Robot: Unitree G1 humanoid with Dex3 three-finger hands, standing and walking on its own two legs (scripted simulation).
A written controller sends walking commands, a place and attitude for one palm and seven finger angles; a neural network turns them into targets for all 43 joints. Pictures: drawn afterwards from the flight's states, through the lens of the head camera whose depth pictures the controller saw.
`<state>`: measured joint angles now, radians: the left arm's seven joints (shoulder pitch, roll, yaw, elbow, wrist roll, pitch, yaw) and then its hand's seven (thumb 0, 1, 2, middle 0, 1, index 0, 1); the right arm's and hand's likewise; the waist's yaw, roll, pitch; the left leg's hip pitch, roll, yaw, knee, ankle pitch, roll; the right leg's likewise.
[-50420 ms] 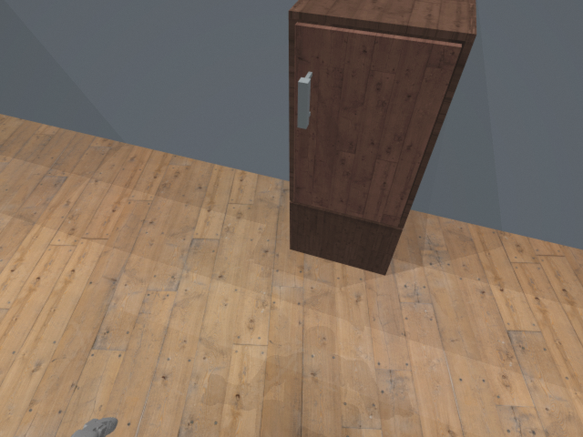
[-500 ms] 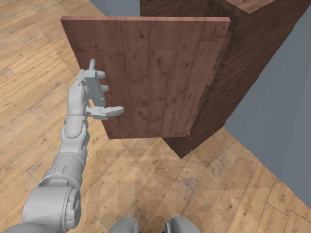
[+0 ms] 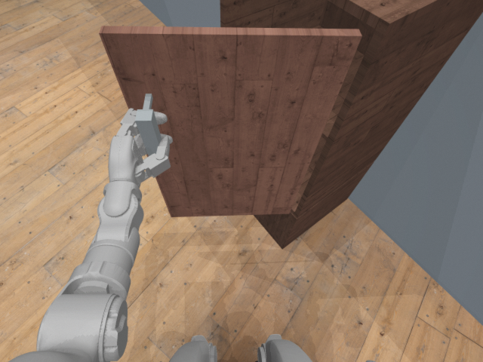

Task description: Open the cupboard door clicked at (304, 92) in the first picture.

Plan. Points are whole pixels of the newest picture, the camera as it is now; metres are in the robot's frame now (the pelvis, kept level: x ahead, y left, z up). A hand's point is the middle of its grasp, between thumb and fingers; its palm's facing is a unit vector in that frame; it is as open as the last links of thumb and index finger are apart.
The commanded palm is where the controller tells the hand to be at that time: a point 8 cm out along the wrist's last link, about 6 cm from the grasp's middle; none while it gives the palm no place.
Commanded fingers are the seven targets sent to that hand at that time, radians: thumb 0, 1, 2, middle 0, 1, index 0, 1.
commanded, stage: pull the door open along its arc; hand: left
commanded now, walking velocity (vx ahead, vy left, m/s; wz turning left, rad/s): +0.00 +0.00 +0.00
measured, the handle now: (154, 132) +0.50 +0.14 +0.05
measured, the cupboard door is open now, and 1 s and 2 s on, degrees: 56 95 100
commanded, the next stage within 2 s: open thumb and fingers to let go in 1.12 s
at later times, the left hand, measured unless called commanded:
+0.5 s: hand (184, 217) +0.33 +0.08 +0.06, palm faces +0.14 -0.98 +0.12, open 6.6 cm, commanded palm +0.27 +0.15 +0.06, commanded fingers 0.00 0.90 0.90 -0.40 -1.35 -0.40 -1.35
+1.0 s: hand (230, 263) +0.26 +0.01 +0.06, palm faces +0.29 -0.96 -0.01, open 6.6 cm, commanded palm +0.17 +0.04 +0.06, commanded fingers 0.00 0.90 0.90 -0.40 -1.35 -0.40 -1.35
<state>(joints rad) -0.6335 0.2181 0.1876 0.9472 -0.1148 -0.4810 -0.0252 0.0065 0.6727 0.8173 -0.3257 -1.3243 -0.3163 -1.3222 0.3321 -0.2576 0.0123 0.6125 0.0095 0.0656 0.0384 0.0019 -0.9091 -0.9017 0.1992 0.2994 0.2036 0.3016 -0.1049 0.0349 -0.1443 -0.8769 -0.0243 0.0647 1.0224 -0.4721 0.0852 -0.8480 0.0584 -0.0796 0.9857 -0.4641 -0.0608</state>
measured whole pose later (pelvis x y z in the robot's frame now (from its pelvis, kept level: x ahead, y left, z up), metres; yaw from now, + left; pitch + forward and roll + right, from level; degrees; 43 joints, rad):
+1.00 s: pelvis +0.03 -0.06 +0.02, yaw +3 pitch +12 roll +2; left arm 0.42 -0.04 -0.29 -0.07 0.04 -0.23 0.43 0.02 0.59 0.66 -0.28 -1.28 -0.36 -1.34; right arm 0.20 -0.18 0.06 0.47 -0.02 0.00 0.04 0.01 -0.91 -0.90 0.20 0.30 0.20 0.30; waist -0.04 0.03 -0.19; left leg -0.65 -0.02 -0.01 0.93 -0.48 -0.01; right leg -0.62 0.08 -0.13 0.91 -0.50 -0.14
